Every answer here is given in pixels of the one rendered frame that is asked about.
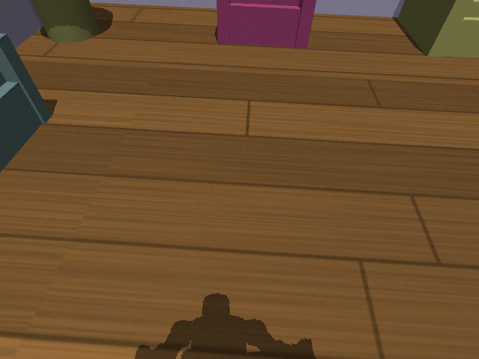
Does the sofa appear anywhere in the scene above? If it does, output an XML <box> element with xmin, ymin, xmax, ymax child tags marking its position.
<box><xmin>397</xmin><ymin>0</ymin><xmax>479</xmax><ymax>58</ymax></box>

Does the armchair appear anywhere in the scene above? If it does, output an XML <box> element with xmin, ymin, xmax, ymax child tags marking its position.
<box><xmin>0</xmin><ymin>34</ymin><xmax>52</xmax><ymax>172</ymax></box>
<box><xmin>216</xmin><ymin>0</ymin><xmax>317</xmax><ymax>49</ymax></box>

